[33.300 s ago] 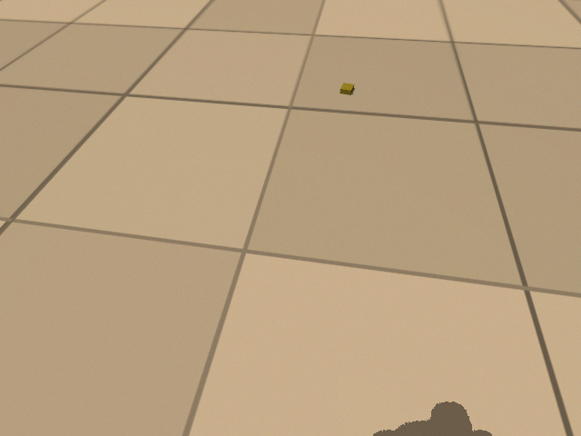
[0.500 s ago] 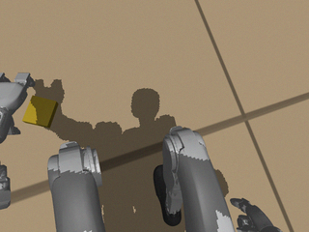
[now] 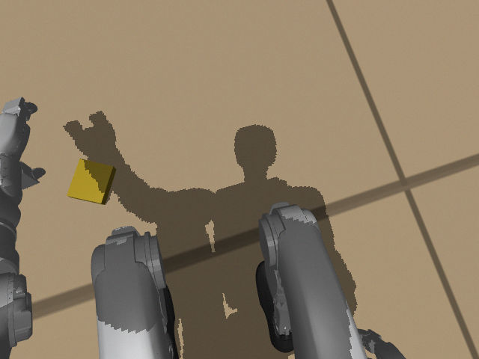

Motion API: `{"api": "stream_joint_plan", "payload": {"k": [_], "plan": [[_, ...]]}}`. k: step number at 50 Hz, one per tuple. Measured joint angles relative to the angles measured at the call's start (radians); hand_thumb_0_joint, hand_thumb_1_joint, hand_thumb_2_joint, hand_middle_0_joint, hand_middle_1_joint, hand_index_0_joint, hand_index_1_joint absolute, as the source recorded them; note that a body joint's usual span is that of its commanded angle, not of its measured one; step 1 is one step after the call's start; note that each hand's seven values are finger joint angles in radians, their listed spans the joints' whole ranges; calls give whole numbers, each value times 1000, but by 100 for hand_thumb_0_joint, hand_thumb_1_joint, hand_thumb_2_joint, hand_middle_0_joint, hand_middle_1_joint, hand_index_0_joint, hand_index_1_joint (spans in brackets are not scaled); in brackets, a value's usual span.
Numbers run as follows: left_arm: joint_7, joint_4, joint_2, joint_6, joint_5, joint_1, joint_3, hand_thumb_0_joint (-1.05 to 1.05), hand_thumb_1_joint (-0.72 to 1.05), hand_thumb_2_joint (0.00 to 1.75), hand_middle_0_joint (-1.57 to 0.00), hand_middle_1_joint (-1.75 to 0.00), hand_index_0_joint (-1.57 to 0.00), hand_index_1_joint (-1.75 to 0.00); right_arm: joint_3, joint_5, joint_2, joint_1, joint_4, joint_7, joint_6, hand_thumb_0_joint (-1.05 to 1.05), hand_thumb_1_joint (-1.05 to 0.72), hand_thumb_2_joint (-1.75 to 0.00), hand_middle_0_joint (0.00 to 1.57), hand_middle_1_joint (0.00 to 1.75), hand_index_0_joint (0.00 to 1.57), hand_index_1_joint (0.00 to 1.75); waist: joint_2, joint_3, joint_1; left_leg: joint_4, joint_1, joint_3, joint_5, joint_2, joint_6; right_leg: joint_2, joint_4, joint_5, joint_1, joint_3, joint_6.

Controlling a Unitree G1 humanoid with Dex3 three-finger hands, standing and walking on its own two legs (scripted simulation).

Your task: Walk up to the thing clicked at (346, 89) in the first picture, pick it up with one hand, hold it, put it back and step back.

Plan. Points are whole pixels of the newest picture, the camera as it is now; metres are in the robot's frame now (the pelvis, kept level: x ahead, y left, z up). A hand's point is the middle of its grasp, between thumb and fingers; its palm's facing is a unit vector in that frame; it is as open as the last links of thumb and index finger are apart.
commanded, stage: home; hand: left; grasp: from above
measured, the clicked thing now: (92, 182) +0.44 +0.28 -0.34
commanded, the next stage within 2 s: none
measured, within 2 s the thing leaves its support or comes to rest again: neither
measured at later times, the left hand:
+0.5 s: hand out of the picture +0.26 +0.25 +0.09, palm faces -0.04 -0.89 -0.46, open 7.4 cm
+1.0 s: hand out of the picture +0.21 +0.21 +0.30, palm faces +0.20 -0.96 -0.21, open 7.4 cm
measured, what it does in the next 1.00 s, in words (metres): rises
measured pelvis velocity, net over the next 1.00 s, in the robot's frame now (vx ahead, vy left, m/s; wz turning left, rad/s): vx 0.07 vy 0.00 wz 0.15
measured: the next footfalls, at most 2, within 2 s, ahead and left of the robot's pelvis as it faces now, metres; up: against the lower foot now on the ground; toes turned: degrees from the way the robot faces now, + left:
none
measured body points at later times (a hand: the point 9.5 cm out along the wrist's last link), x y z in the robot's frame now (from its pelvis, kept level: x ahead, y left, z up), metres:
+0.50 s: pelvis +0.00 +0.00 +0.19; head +0.13 +0.05 +0.62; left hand +0.26 +0.29 +0.12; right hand +0.24 -0.22 +0.11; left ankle +0.07 +0.13 -0.32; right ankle +0.09 -0.14 -0.32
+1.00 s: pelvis +0.07 +0.00 +0.35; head +0.10 +0.02 +0.80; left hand +0.20 +0.26 +0.32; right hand +0.24 -0.22 +0.27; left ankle +0.07 +0.13 -0.32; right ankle +0.09 -0.14 -0.32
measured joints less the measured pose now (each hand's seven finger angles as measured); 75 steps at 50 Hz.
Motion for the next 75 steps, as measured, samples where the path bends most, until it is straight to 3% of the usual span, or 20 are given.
{"api": "stream_joint_plan", "payload": {"k": [6,11,15,26,36,41,46,56,65,75], "plan": [[-102,-325,-96,80,-248,226,-39,0,45,82,-20,-38,-20,-39,-61,45,-23,-38,-19,-36,42,0,-90,-89,20,30,20,30,-6,-62,78,-137,136,25,3,11,3,-9,-126,10,121,8,-7],[-164,-480,-156,160,-421,375,-89,0,69,85,-21,-33,-21,-33,-88,74,-43,-98,-64,-72,36,0,-91,-89,20,30,20,30,-9,-97,112,-265,270,41,24,20,6,-11,-251,38,245,11,-15],[-169,-576,-213,206,-545,482,-114,0,80,88,-21,-31,-21,-31,-88,95,-41,-137,-101,-100,17,0,-91,-89,20,30,20,30,-17,-114,128,-365,392,51,40,25,6,-13,-349,58,360,12,-19],[-130,-774,-337,368,-806,741,-128,1,89,90,-21,-30,-21,-30,-40,126,24,-148,-165,-163,-42,0,-91,-89,20,30,20,30,-27,-117,123,-641,720,62,90,25,3,-26,-626,111,688,1,-31],[-90,-929,-417,513,-985,935,-106,1,90,90,-20,-30,-21,-30,4,143,57,-33,-154,-239,-81,1,-90,-89,20,30,20,30,-3,-119,108,-902,1046,76,123,31,6,-28,-901,156,1016,-3,-30],[-87,-1005,-452,554,-1037,1039,-105,1,90,90,-20,-30,-20,-30,8,141,60,35,-148,-283,-110,1,-90,-89,20,30,21,30,6,-117,99,-1041,1214,84,145,35,6,-27,-1046,185,1183,-3,-31],[-94,-1090,-477,577,-1054,1141,-115,1,90,90,-20,-30,-20,-30,-6,135,56,87,-159,-314,-140,1,-90,-89,20,30,20,30,12,-112,97,-1171,1365,93,172,39,5,-25,-1179,216,1332,-1,-35],[-121,-1207,-496,591,-1044,1275,-144,1,90,90,-20,-30,-20,-30,-29,119,39,98,-179,-340,-186,1,-90,-89,20,30,20,30,22,-119,120,-1318,1551,103,202,36,4,-30,-1323,245,1514,1,-37],[-147,-1166,-496,587,-1031,1253,-148,1,87,88,-19,-29,-20,-29,-26,105,35,50,-181,-336,-222,1,-90,-89,20,30,20,30,6,-96,140,-1335,1583,97,207,29,-1,-37,-1328,240,1544,-5,-42],[-143,-1174,-494,574,-1026,1251,-152,1,78,83,-19,-28,-19,-28,-23,101,40,54,-163,-331,-225,1,-90,-89,20,31,20,30,1,-85,142,-1332,1584,95,202,30,-5,-36,-1322,234,1545,-7,-45]]}}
